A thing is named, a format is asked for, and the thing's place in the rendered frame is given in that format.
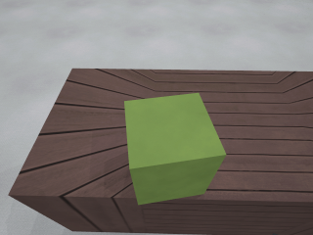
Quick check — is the carton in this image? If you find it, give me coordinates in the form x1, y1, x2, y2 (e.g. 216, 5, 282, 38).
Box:
124, 93, 227, 206

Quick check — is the pedestal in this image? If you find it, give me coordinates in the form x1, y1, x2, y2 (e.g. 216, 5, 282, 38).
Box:
8, 68, 313, 235

